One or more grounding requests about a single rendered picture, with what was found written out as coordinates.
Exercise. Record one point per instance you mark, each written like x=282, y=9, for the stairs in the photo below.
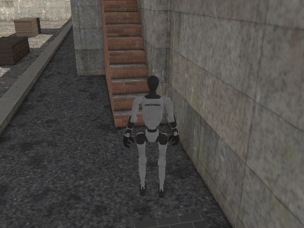
x=125, y=69

